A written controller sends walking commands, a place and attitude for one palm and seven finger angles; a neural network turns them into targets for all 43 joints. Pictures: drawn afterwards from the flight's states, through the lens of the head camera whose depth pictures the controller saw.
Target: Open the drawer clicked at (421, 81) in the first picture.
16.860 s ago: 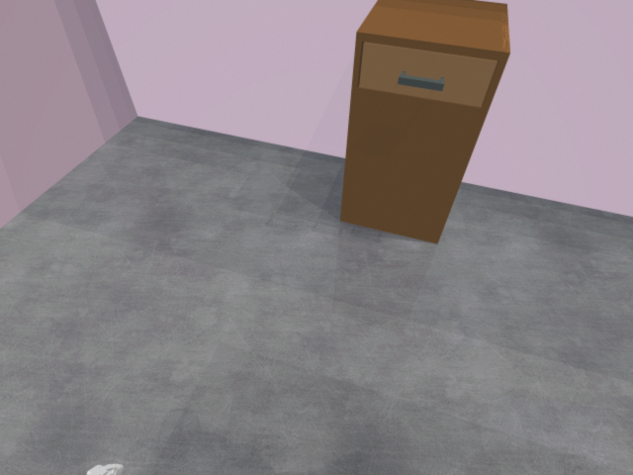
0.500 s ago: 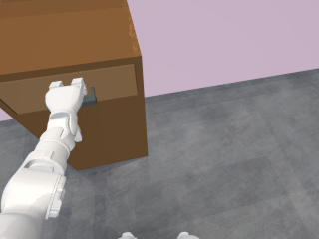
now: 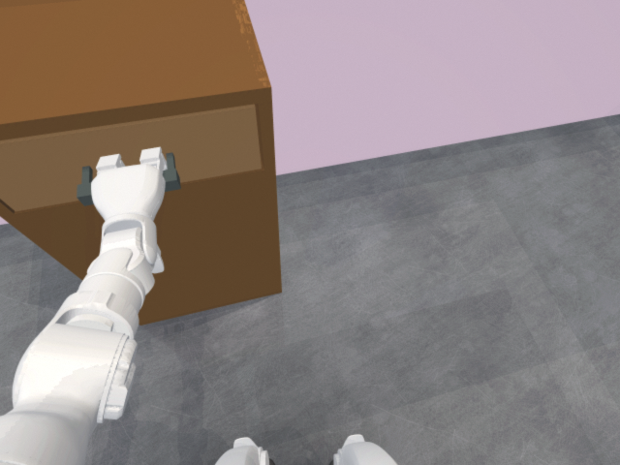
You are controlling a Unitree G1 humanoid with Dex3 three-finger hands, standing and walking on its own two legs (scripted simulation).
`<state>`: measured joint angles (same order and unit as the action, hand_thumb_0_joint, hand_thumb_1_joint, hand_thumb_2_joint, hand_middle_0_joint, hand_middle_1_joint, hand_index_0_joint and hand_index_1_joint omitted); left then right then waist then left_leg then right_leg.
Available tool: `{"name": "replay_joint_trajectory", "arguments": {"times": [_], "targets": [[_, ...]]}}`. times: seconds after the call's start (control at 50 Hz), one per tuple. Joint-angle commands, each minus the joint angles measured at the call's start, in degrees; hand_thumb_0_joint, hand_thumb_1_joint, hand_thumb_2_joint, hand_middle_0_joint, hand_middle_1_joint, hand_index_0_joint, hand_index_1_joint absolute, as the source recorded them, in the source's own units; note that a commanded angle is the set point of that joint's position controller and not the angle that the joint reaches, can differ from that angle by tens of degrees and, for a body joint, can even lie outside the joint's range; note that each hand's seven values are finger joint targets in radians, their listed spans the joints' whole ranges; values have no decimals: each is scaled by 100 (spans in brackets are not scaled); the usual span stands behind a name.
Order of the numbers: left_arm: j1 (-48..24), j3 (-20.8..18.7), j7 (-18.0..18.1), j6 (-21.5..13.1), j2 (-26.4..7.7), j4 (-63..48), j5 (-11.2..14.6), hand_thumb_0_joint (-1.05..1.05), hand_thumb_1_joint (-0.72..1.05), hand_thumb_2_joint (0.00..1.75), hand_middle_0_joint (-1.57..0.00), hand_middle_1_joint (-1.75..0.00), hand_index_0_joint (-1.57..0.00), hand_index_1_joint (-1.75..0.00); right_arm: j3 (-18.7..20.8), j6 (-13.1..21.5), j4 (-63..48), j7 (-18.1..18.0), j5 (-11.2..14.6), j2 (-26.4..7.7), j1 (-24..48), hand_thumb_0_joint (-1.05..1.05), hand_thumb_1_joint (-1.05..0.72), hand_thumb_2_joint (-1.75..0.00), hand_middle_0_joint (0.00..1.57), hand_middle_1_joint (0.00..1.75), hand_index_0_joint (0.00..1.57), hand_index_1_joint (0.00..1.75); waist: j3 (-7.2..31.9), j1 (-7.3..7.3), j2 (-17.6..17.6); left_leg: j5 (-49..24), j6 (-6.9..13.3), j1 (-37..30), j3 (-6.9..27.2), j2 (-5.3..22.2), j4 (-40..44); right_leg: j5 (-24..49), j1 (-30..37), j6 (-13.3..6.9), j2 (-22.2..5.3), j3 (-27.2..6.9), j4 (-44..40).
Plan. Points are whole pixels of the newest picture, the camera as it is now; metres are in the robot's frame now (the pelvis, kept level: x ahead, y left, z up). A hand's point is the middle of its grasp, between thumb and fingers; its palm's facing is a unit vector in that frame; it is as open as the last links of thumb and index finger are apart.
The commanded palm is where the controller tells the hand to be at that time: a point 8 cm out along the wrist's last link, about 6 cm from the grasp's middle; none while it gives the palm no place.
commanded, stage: lower the fingers behind the handle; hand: left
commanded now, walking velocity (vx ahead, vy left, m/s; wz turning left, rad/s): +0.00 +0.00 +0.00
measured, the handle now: (130, 176) +0.53 +0.23 +0.00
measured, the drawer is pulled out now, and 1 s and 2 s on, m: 0.00 0.00 0.03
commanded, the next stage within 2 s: close the thumb around the handle in 0.50 s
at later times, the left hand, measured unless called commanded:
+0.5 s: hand (142, 212) +0.48 +0.21 -0.03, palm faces -0.08 -0.02 -1.00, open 13.9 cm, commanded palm +0.47 +0.20 +0.03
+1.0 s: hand (142, 211) +0.48 +0.21 -0.02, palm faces -0.07 -0.04 -1.00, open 9.4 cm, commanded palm +0.46 +0.20 +0.03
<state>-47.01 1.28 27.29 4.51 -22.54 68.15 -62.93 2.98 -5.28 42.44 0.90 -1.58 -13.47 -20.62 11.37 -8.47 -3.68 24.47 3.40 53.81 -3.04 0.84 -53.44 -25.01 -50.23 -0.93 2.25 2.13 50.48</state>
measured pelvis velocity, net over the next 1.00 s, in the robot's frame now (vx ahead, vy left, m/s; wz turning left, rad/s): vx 0.00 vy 0.00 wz -0.01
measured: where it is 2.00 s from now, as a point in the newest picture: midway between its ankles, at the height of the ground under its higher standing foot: outside the picture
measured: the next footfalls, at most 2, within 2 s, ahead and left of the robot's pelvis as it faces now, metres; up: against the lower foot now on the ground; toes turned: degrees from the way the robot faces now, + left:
none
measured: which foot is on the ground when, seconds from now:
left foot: down 0.00-1.00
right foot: down 0.00-1.00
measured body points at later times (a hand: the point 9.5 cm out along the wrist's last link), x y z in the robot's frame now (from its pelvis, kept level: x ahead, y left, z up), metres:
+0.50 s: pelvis -0.01 +0.00 -0.01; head +0.12 +0.00 +0.42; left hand +0.48 +0.21 +0.03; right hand -0.01 -0.28 -0.13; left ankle +0.00 +0.08 -0.68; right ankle -0.02 -0.11 -0.68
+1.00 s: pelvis +0.00 +0.00 +0.00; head +0.12 +0.00 +0.43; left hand +0.48 +0.21 +0.03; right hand +0.00 -0.27 -0.13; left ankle +0.00 +0.08 -0.68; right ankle -0.02 -0.11 -0.68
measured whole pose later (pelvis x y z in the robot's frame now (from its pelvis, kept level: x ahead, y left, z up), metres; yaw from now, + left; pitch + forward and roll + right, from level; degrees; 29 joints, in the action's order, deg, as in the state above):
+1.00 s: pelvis +0.00 +0.00 +0.00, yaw +0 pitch +26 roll -3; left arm -47.1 1.2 26.2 3.7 -24.4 66.9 -62.1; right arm 2.4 -5.0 41.8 0.5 -1.2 -13.9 -20.4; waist 11.5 -8.5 -3.6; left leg 25.3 3.3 55.6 -2.9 1.2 -55.2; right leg -25.6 -52.0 -1.1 2.6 2.2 52.0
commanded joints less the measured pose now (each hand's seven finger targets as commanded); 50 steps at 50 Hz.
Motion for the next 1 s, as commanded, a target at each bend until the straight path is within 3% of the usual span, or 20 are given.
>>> {"name": "replay_joint_trajectory", "arguments": {"times": [0.0,0.06,0.12,0.16,0.18,0.2,0.32,0.4,0.46,0.54,0.58,0.6,0.64,0.66,0.74,0.78,0.84,0.92,0.94,0.98], "targets": [[-2307,-67,263,5,-1043,-961,-11,0,-50,30,-30,-120,-30,-120,346,104,-222,-44,-42,-992,-852,0,-90,-90,20,30,20,30,2321,-122,-185,-2796,-119,-2387,484,-15,221,2136,506,-88,202,-17,-412],[-2197,-216,269,94,-1268,-698,11,0,-50,30,-30,-120,-30,-120,315,93,-192,-59,-32,-1023,-850,0,-90,-90,20,30,20,30,2254,-129,-35,-2639,-103,-2150,468,-32,187,2115,528,-81,185,-28,-357],[-2265,-253,242,163,-1350,-746,55,0,-50,30,-30,-120,-30,-120,294,92,-220,-58,-35,-1036,-828,0,-90,-90,20,30,20,30,2379,-88,-111,-2586,-96,-2106,436,-56,174,2147,632,-85,175,-50,-343],[-2411,-92,209,192,-1249,-766,35,0,-50,30,-30,-120,-30,-120,287,94,-251,-78,-10,-1022,-842,0,-90,-90,20,30,20,30,2325,-151,-153,-2464,-90,-2106,431,-62,195,2039,578,-72,180,-51,-381],[-2351,-172,190,207,-1354,-736,26,0,-50,30,-30,-120,-30,-120,278,91,-260,-82,1,-1032,-836,0,-90,-90,20,30,20,30,2316,-108,-170,-2417,-99,-2098,452,-55,208,1960,557,-81,177,-34,-368],[-2400,-45,163,226,-1220,-678,62,0,-50,30,-30,-120,-30,-120,269,96,-270,-95,4,-1023,-828,0,-90,-90,20,30,20,30,2209,-192,-110,-2360,-76,-2059,417,-62,208,1971,548,-69,183,-45,-415],[-2472,-196,2,118,-1531,-664,103,0,-50,30,-30,-120,-30,-120,224,123,-282,-155,20,-1042,-859,0,-90,-90,20,30,20,30,2234,-178,-47,-2184,-48,-1809,409,-83,157,1946,647,-61,156,-95,-380],[-2407,-89,-35,-4,-1390,-830,70,0,-50,30,-30,-120,-30,-120,243,148,-337,-160,17,-1019,-912,0,-90,-90,20,30,20,30,2406,-148,-228,-2347,-63,-1947,415,-76,112,2030,583,-65,173,-88,-331],[-2258,-80,-19,-51,-1265,-801,98,0,-50,30,-30,-120,-30,-120,276,157,-308,-145,11,-1018,-944,0,-90,-90,20,30,20,30,2406,-167,-134,-2450,-69,-2060,444,-47,82,2024,491,-59,188,-53,-331],[-2447,-148,41,-42,-1423,-854,72,0,-50,30,-30,-120,-30,-120,275,157,-256,-143,19,-1035,-963,0,-90,-90,20,30,20,30,2381,-179,-195,-2411,-73,-2017,451,-45,96,1997,480,-66,182,-64,-332],[-2376,-24,63,-13,-1213,-892,89,0,-50,30,-30,-120,-30,-120,285,159,-268,-121,6,-1006,-962,0,-90,-90,20,30,20,30,2474,-168,-272,-2510,-78,-2124,428,-56,99,2099,530,-71,197,-61,-348],[-2237,-155,69,28,-1345,-748,107,0,-44,32,-30,-121,-30,-121,277,149,-236,-116,9,-1021,-952,0,-90,-90,20,30,20,30,2361,-159,-93,-2427,-59,-1982,395,-59,93,2113,605,-57,195,-72,-375],[-2397,-187,56,-1,-1452,-891,108,0,-33,37,-31,-122,-31,-122,272,139,-236,-123,10,-1030,-983,0,-90,-90,20,30,20,30,2471,-149,-176,-2558,-68,-2009,409,-64,111,2270,700,-61,180,-85,-339],[-2253,-193,48,2,-1414,-913,119,0,-28,40,-32,-122,-32,-122,274,134,-256,-105,4,-1021,-962,0,-90,-90,20,30,20,30,2567,-74,-276,-2604,-72,-2067,375,-77,107,2329,762,-68,187,-97,-342],[-2321,-61,37,5,-1259,-846,119,0,-5,49,-33,-125,-33,-125,275,133,-240,-107,16,-1010,-951,0,-90,-90,20,30,20,30,2313,-186,-124,-2500,-59,-1998,397,-63,133,2225,657,-57,192,-77,-387],[-2214,-207,30,9,-1480,-781,118,0,6,54,-34,-126,-34,-126,249,129,-247,-111,22,-1032,-937,0,-90,-90,20,30,20,30,2301,-119,-74,-2370,-53,-1873,372,-75,145,2163,731,-56,184,-95,-383],[-2244,-92,36,-36,-1264,-966,90,0,23,61,-35,-128,-35,-128,296,135,-261,-104,7,-1004,-954,0,-90,-90,20,30,20,30,2504,-122,-263,-2697,-81,-2195,409,-50,125,2311,659,-69,190,-65,-346],[-1989,-186,32,-52,-1293,-910,133,0,45,71,-37,-130,-37,-130,289,107,-272,-87,-5,-1002,-908,0,-90,-90,20,30,20,30,2402,-58,-108,-2746,-76,-2058,372,-61,121,2463,805,-68,185,-86,-355],[-1973,-289,47,-71,-1457,-995,103,0,51,73,-37,-131,-37,-131,282,102,-270,-88,6,-1014,-932,0,-90,-90,20,30,20,30,2450,-6,-178,-2782,-82,-2069,375,-56,127,2496,827,-72,183,-83,-326],[-1842,-211,76,-53,-1303,-1003,73,0,62,78,-38,-132,-38,-132,305,88,-300,-80,7,-1002,-887,0,-90,-90,20,30,20,30,2385,4,-195,-2860,-103,-2167,391,-44,153,2449,753,-76,191,-57,-344]]}}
